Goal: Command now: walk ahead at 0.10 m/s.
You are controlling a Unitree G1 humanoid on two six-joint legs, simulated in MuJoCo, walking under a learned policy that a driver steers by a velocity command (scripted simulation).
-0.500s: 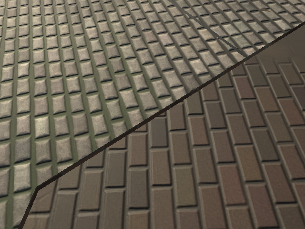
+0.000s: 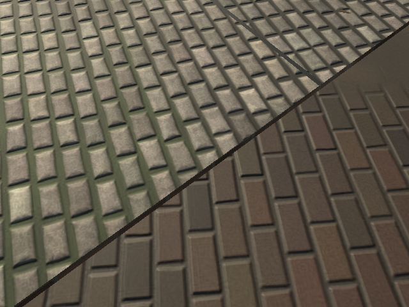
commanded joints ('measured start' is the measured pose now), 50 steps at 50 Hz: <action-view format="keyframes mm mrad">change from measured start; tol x32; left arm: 1 157 38 8 14 6 34 10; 43 -384 59 20 -166 -33 -63 -91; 50 149 185 72 -23 -10 -57 -79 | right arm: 1 -65 -139 -25 -60 7 -2 -21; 50 295 -86 -33 35 69 -33 -19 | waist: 1 55 119 -140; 42 -60 125 100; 50 132 -149 -361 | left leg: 1 -113 262 -142 -136 158 171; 6 -166 218 -209 -112 -400 75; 17 -277 103 -66 440 -370 28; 23 225 53 5 141 -185 9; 27 439 468 -662 -161 -446 207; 33 310 306 -250 -193 126 100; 42 323 324 -148 -212 152 82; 47 264 272 -72 294 673 10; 49 -313 12 -139 953 -490 -60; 50 -415 74 -221 1054 -473 -35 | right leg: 1 274 -5 -19 -158 91 9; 8 351 -61 50 -522 157 -96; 14 261 -125 225 -703 -395 -177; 20 314 -193 251 -732 -147 -204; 28 -433 -14 7 246 -4 -112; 46 185 104 -149 -422 276 -157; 50 915 -298 648 -649 -34 -355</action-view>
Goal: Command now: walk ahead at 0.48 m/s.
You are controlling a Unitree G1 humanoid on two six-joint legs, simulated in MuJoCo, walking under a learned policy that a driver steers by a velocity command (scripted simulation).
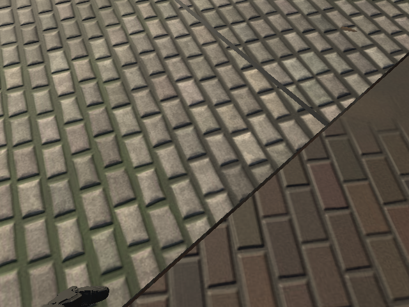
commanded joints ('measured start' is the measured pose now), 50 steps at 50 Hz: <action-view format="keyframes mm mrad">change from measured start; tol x16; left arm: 1 291 137 37 44 -4 3 6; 25 526 144 16 181 -4 48 42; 31 232 135 13 73 -36 -2 35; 45 112 113 32 59 -10 96 15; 48 237 112 50 83 -11 101 7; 50 592 182 97 215 -3 90 -7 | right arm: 1 -56 -131 -22 -104 40 -62 11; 20 -546 -66 -23 -278 9 -22 27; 24 -520 -117 -43 -286 16 -38 41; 28 73 -258 -108 -102 -4 -14 22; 32 -283 -95 -59 -186 -19 -23 16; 50 -399 -146 -69 -199 -28 18 -18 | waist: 1 149 -135 -213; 21 133 -57 53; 27 -128 61 -432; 36 81 111 -65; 48 180 85 -22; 50 341 -133 -75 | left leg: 1 -673 35 -76 516 79 48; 5 -472 149 -54 347 253 44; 14 -608 130 5 -116 596 -7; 22 -607 81 34 -335 468 29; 25 -119 -27 131 -403 479 109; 28 604 386 -548 -548 260 321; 34 -54 217 -128 -722 296 214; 46 -59 273 103 -688 244 135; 48 -78 253 153 -504 346 122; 50 -283 113 207 197 440 77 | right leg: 1 715 -356 604 -314 -165 -196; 7 272 -230 257 -465 65 -167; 21 569 -280 160 -410 137 -110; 25 534 -216 102 -76 670 -48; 26 328 -191 88 128 603 -3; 28 -141 -9 143 617 -403 47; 41 41 -145 74 217 63 103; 47 97 -155 7 163 -141 61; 50 500 -41 -12 -6 -191 9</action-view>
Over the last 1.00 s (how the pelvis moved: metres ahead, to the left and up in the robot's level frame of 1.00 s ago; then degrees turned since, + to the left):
0.35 -0.03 -0.02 1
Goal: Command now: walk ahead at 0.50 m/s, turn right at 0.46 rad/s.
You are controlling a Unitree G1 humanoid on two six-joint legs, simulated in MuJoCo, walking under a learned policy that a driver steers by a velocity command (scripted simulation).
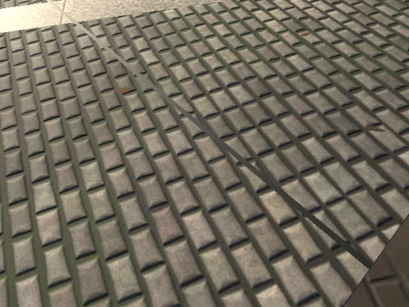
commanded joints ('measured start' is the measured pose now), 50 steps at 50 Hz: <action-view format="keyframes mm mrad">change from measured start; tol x32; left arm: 1 431 141 33 152 3 -15 -19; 50 -56 49 -22 -137 47 -20 54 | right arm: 1 -171 57 38 -118 -31 -8 15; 18 -522 18 55 -384 32 -67 47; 25 151 -136 -12 -192 -14 -42 23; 50 46 -50 51 -31 -7 44 -27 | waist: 1 135 -363 65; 23 -195 -181 -227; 25 -159 323 -429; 28 -62 41 14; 50 -84 -149 -61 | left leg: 1 -627 -17 -69 971 21 -21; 4 -1020 -17 -220 1129 243 -16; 18 -683 -90 -101 108 634 -65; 23 32 -27 -209 49 596 74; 25 439 319 -1022 -238 140 291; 29 -194 191 -584 -340 277 154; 35 -332 111 -242 -342 855 171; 50 -283 6 -195 42 301 -84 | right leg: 1 382 -18 257 -47 158 -27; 3 494 -273 916 -431 14 -271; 8 146 -112 472 -378 196 -186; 22 430 -49 283 -176 1057 -91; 25 -233 199 276 627 -231 -7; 45 424 -164 337 -235 445 -111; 50 159 -113 370 -363 5 -111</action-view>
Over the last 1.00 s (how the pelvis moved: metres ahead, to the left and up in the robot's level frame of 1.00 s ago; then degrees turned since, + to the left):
0.51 -0.01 0.01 -7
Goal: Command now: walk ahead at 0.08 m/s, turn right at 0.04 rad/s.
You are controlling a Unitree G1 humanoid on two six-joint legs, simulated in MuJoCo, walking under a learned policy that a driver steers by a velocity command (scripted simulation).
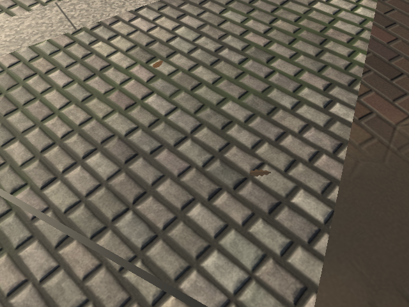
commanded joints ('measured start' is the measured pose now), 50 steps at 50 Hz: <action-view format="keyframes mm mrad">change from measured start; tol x2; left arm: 1 -67 142 28 -53 -3 -8 5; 9 23 128 38 24 -25 -19 6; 33 3 136 48 135 -27 31 24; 50 41 115 36 208 -26 35 30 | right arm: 1 63 -59 -5 -1 -15 20 -8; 4 52 -110 -13 32 -7 20 -2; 12 -24 -90 -11 77 7 8 -2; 23 -51 -102 -11 122 5 26 -7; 35 -33 -79 -3 151 0 25 -10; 50 41 -46 8 170 -3 16 -11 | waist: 1 -25 -179 -87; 3 -20 -148 -55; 4 3 -77 -11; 7 18 -23 -53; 11 24 -21 -98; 50 39 -29 27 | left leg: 1 35 34 -26 -94 115 9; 2 82 33 -20 -124 161 13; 3 77 43 -23 -149 163 21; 4 26 39 -12 -144 132 24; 10 50 48 -24 -157 287 -4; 21 87 41 -17 -163 328 5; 41 42 20 -10 -221 176 12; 50 27 15 -12 -235 143 18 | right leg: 1 101 -186 251 -225 -144 -79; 3 72 -127 184 -221 -208 -42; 4 99 -92 147 -210 -163 -29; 8 264 -78 108 -86 296 -46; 10 306 -76 96 -63 393 -54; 12 312 -74 91 -58 414 -58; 21 295 -53 62 -57 340 -47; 38 268 -39 46 -90 130 -18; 50 250 -37 42 -104 64 -7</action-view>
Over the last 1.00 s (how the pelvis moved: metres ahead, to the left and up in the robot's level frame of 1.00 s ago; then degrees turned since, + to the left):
0.45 -0.14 0.04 -18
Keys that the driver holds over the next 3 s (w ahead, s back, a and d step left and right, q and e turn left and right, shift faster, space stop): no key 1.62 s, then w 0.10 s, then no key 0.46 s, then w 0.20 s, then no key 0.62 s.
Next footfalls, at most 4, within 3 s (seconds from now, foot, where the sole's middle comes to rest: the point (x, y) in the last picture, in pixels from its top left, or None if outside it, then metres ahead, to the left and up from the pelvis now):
2.74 right None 0.31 -0.07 -0.77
2.96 left None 0.20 0.15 -0.77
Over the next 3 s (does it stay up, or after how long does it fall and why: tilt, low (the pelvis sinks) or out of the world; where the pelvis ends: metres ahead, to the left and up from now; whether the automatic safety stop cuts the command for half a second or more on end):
stays up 0.21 0.04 0.00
